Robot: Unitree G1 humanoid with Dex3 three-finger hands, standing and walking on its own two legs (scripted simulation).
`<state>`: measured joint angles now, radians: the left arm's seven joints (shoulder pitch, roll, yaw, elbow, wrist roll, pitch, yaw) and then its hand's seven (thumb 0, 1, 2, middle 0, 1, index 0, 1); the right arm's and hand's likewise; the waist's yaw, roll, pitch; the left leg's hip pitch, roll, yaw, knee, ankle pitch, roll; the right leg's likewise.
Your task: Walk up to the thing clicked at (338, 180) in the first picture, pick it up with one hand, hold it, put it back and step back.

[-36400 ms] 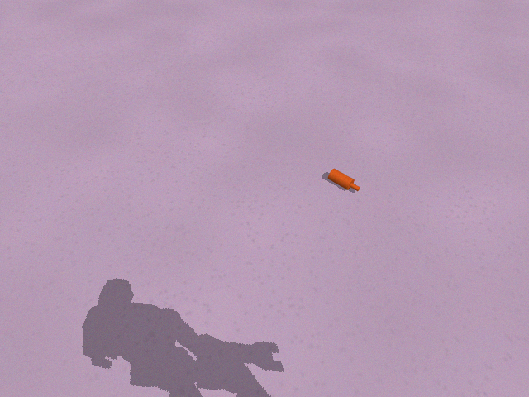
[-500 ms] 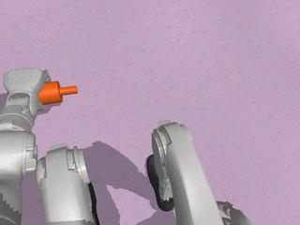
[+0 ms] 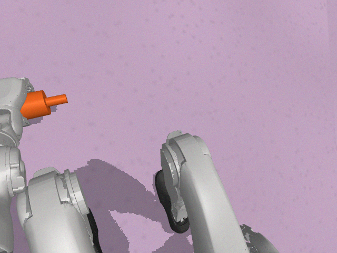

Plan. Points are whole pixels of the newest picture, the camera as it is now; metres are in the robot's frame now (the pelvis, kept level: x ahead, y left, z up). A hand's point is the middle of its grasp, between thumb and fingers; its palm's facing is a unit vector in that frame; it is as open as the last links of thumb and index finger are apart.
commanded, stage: rest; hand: left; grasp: from above
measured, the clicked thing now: (30, 105) +0.48 +0.22 -0.24
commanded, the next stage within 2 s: open in 1.08 s
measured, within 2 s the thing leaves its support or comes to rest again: rests again in 0.54 s
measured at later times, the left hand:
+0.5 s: hand (19, 110) +0.47 +0.25 -0.23, palm faces -0.45 -0.11 -0.88, open 9.2 cm
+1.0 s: hand (20, 110) +0.47 +0.25 -0.24, palm faces -0.46 -0.11 -0.88, open 9.2 cm
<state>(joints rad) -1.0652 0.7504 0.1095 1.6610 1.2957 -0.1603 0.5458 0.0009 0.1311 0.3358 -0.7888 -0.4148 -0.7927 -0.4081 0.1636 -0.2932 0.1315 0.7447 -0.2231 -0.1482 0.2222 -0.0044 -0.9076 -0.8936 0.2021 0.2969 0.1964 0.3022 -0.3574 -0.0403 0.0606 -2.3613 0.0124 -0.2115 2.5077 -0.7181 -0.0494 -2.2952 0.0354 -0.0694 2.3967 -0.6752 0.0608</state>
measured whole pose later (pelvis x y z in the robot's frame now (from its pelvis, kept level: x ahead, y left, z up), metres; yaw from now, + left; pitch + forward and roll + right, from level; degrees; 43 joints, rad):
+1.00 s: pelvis +0.00 +0.01 +0.00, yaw -3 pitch +29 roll -12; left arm -1.11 0.89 0.11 1.81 1.30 -0.17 0.66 0.00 0.12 0.31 -0.83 -0.36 -0.84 -0.35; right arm 0.14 -0.33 0.24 0.73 -0.28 -0.25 0.30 0.00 -0.91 -0.90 0.20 0.30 0.19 0.30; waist -0.42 -0.09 0.15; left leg -2.35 0.02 -0.27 2.55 -0.73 -0.04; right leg -2.26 0.06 -0.11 2.39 -0.66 0.08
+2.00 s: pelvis -0.01 +0.01 +0.00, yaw -4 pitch +28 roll -14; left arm -1.11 0.92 0.06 1.79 1.26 -0.16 0.65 0.00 -0.46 0.99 -0.21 -0.86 -0.15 -0.91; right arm 0.14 -0.35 0.29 0.69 -0.28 -0.27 0.30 0.00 -0.90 -0.90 0.20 0.30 0.20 0.30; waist -0.43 -0.12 0.18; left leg -2.33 0.02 -0.29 2.54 -0.72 -0.03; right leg -2.23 0.06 -0.13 2.35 -0.65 0.08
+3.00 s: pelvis -0.02 -0.01 +0.06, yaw +4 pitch +33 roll -6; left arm -1.09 0.61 -0.09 1.44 1.15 -0.07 0.22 0.00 -0.48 1.01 -0.14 -0.98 -0.12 -1.00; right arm 0.15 -0.31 0.08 0.67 -0.11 -0.02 0.15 0.00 -0.91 -0.90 0.20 0.30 0.19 0.30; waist -0.27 0.02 -0.07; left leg -2.22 0.01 -0.15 2.29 -0.65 -0.03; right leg -2.17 0.00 -0.04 2.22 -0.63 0.04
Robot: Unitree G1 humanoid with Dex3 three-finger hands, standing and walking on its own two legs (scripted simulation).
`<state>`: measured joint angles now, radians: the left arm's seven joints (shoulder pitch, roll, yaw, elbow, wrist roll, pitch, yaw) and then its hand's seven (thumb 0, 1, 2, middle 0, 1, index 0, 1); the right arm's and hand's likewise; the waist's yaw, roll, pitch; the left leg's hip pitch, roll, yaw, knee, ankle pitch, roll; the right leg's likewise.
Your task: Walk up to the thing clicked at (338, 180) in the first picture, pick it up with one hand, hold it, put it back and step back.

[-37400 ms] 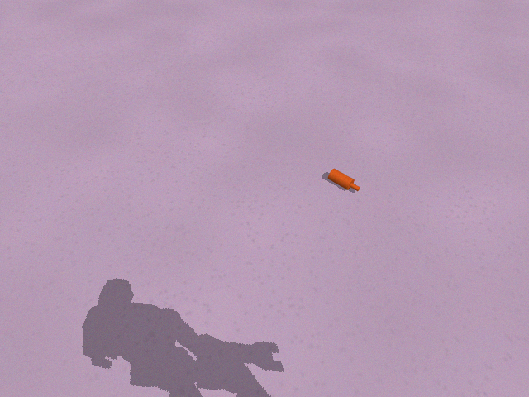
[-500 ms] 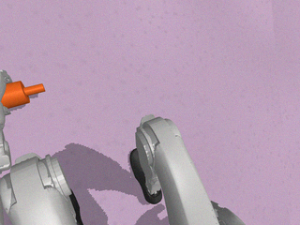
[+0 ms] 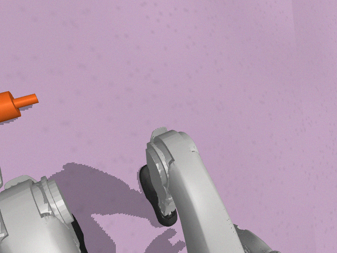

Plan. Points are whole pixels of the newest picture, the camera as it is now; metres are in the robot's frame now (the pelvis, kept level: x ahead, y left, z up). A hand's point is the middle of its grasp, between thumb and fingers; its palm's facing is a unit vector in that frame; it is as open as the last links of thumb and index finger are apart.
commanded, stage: rest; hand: left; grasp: from above
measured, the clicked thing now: out of the picture +0.47 +0.25 -0.27
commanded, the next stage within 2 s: open in 0.08 s
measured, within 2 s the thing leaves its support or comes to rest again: neither
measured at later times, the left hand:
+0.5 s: hand out of the picture +0.46 +0.26 -0.25, palm faces -0.44 -0.12 -0.89, open 10.4 cm
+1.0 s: hand out of the picture +0.46 +0.27 -0.25, palm faces -0.45 -0.13 -0.88, open 13.8 cm
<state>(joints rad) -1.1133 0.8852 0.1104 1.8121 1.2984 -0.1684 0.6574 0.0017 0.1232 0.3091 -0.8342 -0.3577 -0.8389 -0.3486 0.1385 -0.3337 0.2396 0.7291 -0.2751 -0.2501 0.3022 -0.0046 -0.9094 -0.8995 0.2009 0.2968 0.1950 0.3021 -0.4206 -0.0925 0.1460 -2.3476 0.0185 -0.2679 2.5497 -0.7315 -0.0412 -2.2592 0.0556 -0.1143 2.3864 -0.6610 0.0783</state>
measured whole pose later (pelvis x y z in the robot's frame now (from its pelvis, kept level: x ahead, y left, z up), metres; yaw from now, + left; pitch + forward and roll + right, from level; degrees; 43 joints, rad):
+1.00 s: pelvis +0.00 +0.00 +0.01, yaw -1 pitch +28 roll -14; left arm -1.11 0.92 0.06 1.79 1.26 -0.16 0.65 0.00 -0.46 0.99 -0.21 -0.86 -0.15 -0.91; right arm 0.14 -0.35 0.29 0.69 -0.28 -0.27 0.30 0.00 -0.90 -0.90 0.20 0.30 0.20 0.30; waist -0.43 -0.12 0.18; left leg -2.33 0.02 -0.29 2.54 -0.72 -0.03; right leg -2.23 0.06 -0.13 2.35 -0.65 0.08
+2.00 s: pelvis -0.01 -0.01 +0.06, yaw +7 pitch +33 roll -6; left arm -1.09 0.61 -0.09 1.44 1.15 -0.07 0.22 0.00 -0.48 1.01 -0.14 -0.98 -0.12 -1.00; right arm 0.15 -0.31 0.08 0.67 -0.11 -0.02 0.15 0.00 -0.91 -0.90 0.20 0.30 0.19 0.30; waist -0.27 0.02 -0.07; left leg -2.22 0.01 -0.15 2.29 -0.65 -0.03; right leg -2.17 0.00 -0.04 2.22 -0.63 0.04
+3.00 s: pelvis +0.00 -0.01 +0.22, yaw +11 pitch +28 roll -4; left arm -0.18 0.33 -0.01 0.42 0.28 0.22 0.09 0.01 0.87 0.91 -0.22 -0.32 -0.21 -0.32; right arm 0.07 -0.26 -0.02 0.57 0.02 -0.03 0.01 0.00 -0.90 -0.90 0.20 0.30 0.20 0.30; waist -0.06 0.03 -0.20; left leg -1.67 0.03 -0.10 1.79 -0.62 -0.03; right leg -1.62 -0.02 -0.04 1.74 -0.62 0.03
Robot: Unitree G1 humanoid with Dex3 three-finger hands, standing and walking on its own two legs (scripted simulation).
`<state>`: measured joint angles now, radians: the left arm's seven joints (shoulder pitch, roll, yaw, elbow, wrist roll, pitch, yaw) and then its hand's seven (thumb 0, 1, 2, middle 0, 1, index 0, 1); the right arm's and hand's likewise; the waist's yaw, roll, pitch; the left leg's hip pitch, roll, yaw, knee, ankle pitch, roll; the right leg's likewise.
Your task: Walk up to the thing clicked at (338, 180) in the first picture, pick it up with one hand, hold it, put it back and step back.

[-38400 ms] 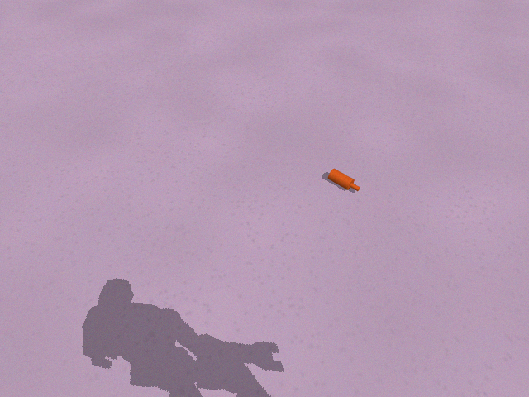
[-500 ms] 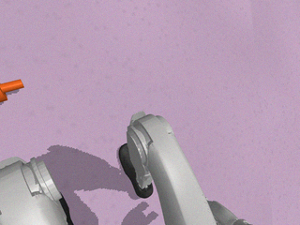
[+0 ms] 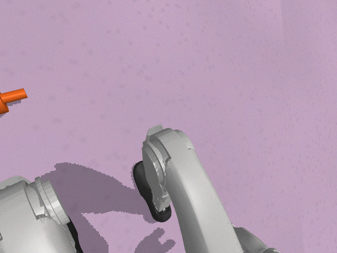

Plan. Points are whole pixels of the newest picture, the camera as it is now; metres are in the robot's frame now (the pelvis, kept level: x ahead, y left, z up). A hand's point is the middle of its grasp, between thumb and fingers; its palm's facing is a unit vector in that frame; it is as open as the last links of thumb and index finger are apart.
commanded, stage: open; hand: left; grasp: from above
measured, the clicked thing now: out of the picture +0.48 +0.25 -0.28
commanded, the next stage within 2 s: withdraw in 0.14 s
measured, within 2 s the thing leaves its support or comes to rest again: neither
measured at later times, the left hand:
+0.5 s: hand out of the picture +0.48 +0.27 -0.22, palm faces -0.33 -0.13 -0.94, open 14.1 cm
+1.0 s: hand out of the picture +0.46 +0.27 -0.08, palm faces -0.48 -0.10 -0.87, open 13.8 cm
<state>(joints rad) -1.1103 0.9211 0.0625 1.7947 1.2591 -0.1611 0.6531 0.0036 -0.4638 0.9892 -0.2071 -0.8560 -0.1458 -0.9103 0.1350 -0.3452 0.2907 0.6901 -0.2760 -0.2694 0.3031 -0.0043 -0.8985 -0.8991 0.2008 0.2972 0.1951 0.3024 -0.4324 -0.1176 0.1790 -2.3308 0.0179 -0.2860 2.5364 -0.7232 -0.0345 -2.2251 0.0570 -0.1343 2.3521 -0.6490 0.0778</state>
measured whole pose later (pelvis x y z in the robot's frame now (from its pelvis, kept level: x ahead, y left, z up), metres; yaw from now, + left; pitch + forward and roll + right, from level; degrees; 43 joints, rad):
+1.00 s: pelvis -0.01 -0.02 +0.05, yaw +8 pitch +33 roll -6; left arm -1.09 0.61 -0.09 1.44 1.15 -0.07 0.22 0.00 -0.48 1.01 -0.14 -0.98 -0.12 -1.00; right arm 0.15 -0.31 0.08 0.67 -0.11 -0.02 0.15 0.00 -0.91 -0.90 0.20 0.30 0.19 0.30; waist -0.27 0.02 -0.07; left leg -2.22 0.01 -0.15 2.29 -0.65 -0.03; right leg -2.17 0.00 -0.04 2.22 -0.63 0.04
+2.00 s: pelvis +0.00 -0.01 +0.21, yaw +12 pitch +28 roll -4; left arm -0.18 0.33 -0.01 0.42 0.28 0.22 0.09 0.01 0.87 0.91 -0.22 -0.32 -0.21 -0.32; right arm 0.07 -0.26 -0.02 0.57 0.02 -0.03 0.01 0.00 -0.90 -0.90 0.20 0.30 0.20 0.30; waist -0.06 0.03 -0.20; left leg -1.67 0.03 -0.10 1.79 -0.62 -0.03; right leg -1.62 -0.02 -0.04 1.74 -0.62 0.03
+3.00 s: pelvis +0.09 +0.01 +0.41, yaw +15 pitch +10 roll -3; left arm 0.50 0.22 0.03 -0.12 -0.05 0.45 0.02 0.02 0.91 0.90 -0.20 -0.30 -0.20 -0.30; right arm 0.27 -0.22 0.04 0.53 0.00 -0.24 -0.18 0.01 -0.90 -0.89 0.21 0.30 0.20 0.30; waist -0.04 0.04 -0.16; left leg -0.68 0.04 -0.07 1.01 -0.49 -0.03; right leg -0.62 -0.02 -0.06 0.94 -0.48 0.02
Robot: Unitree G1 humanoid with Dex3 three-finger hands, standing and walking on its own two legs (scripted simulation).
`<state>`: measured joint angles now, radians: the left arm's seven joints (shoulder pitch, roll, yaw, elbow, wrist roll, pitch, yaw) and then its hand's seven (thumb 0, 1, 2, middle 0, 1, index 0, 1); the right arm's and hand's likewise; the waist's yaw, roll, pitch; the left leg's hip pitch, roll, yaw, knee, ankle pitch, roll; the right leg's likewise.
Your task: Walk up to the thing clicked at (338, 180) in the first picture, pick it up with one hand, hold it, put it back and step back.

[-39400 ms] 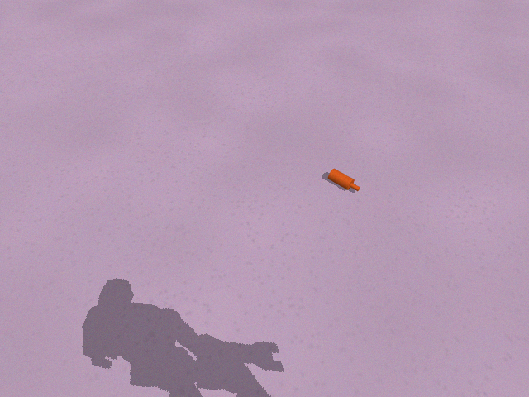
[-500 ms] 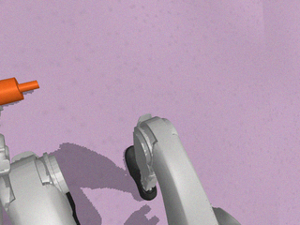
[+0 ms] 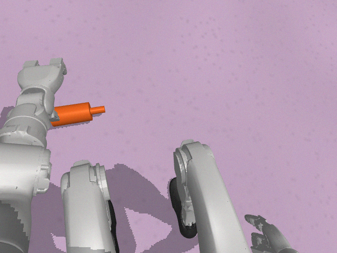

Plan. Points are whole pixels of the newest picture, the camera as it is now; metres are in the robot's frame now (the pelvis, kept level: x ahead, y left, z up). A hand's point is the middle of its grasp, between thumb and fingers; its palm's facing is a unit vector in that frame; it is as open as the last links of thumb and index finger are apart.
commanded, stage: withdraw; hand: left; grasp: from above
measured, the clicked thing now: (79, 113) +0.52 +0.19 -0.33
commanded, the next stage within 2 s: home in 0.10 s
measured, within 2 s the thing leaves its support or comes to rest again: neither
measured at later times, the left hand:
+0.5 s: hand (48, 101) +0.51 +0.24 -0.17, palm faces -0.33 -0.20 -0.92, open 11.7 cm
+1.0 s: hand (9, 168) +0.32 +0.22 +0.05, palm faces -0.13 -0.84 -0.52, open 7.5 cm
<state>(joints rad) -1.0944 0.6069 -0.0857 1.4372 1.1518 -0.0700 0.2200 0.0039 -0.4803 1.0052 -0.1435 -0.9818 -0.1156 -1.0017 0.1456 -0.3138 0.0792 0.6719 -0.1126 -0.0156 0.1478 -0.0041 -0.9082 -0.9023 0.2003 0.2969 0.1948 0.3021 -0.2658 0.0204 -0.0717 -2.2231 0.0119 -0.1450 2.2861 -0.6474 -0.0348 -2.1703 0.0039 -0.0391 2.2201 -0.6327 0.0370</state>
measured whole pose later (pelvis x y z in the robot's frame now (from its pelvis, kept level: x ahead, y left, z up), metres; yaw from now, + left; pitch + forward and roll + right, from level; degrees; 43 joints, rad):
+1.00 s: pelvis +0.01 +0.00 +0.16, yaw +4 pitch +28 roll -4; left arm -0.18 0.33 -0.01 0.42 0.28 0.22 0.09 0.01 0.87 0.91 -0.22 -0.32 -0.21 -0.32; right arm 0.07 -0.26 -0.02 0.57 0.02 -0.03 0.01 0.00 -0.90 -0.90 0.20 0.30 0.20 0.30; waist -0.06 0.03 -0.20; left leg -1.67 0.03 -0.10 1.79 -0.62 -0.03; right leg -1.62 -0.02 -0.04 1.74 -0.62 0.03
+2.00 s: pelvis +0.10 +0.01 +0.35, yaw +7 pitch +10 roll -3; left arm 0.50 0.22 0.03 -0.12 -0.05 0.45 0.02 0.02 0.91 0.90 -0.20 -0.30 -0.20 -0.30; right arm 0.27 -0.22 0.04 0.53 0.00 -0.24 -0.18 0.01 -0.90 -0.89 0.21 0.30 0.20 0.30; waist -0.04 0.04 -0.16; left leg -0.68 0.04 -0.07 1.01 -0.49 -0.03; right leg -0.62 -0.02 -0.06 0.94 -0.48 0.02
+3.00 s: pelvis +0.09 +0.01 +0.35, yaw +7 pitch +9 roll -3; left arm 0.50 0.23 0.03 -0.13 -0.05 0.46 0.02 0.02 0.91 0.90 -0.20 -0.30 -0.20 -0.30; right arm 0.29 -0.22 0.04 0.55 0.00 -0.25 -0.19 0.01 -0.90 -0.89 0.21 0.30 0.20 0.30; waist -0.04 0.04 -0.15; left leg -0.70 0.04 -0.07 1.02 -0.48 -0.03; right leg -0.64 -0.02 -0.05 0.95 -0.47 0.02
